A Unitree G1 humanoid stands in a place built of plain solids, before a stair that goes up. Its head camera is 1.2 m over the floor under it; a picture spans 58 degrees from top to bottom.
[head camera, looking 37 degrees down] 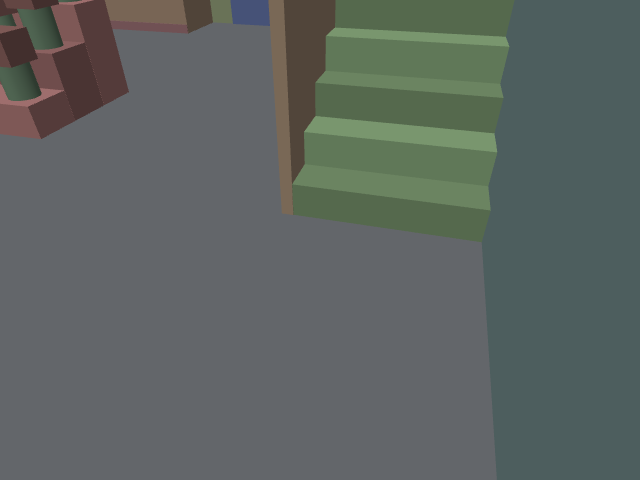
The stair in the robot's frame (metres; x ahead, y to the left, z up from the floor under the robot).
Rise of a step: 0.17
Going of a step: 0.22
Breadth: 0.90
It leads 15 degrees to the right of straight ahead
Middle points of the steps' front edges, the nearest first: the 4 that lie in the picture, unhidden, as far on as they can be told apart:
1.69 -0.30 0.17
1.90 -0.36 0.35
2.10 -0.41 0.52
2.31 -0.46 0.70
